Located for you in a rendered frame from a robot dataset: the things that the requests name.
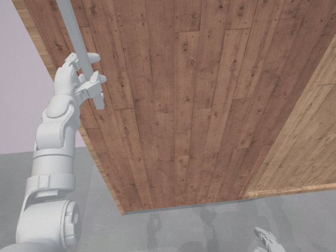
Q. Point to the left robot hand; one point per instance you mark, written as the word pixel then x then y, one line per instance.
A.
pixel 67 82

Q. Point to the wardrobe door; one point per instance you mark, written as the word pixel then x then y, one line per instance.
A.
pixel 197 91
pixel 304 153

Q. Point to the right robot hand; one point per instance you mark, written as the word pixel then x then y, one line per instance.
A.
pixel 268 240

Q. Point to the handle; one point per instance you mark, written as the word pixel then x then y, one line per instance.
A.
pixel 70 21

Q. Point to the robot left upper arm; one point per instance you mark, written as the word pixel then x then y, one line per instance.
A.
pixel 48 227

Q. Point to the robot left forearm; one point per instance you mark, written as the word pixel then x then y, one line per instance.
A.
pixel 54 153

